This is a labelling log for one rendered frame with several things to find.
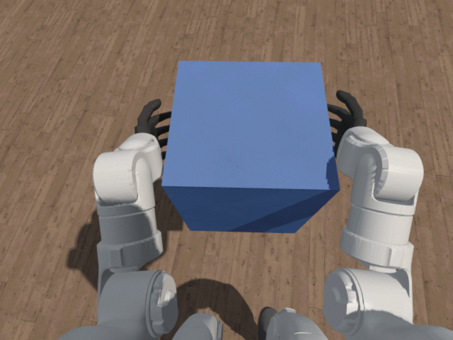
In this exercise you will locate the carton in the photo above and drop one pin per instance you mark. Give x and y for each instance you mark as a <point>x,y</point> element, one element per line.
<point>249,146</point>

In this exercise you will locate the right robot forearm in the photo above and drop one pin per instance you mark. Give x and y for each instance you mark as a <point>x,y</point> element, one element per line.
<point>386,181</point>

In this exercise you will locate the robot right hand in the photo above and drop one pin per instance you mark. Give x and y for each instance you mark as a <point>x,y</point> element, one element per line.
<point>349,120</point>

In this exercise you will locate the left robot upper arm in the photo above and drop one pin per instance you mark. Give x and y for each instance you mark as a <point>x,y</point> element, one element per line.
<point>138,305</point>

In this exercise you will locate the robot left hand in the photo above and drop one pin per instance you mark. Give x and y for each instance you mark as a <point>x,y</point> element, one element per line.
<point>146,123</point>

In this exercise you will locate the left robot forearm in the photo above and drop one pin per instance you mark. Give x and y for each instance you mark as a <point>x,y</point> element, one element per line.
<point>123,184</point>

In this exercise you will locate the right robot upper arm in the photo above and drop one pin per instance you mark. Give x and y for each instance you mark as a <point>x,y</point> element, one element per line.
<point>370,305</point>

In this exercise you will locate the robot left thigh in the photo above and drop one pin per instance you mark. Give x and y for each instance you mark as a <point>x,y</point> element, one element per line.
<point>200,326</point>

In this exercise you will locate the right robot shin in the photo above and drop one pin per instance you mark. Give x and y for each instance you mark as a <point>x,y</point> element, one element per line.
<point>281,311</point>

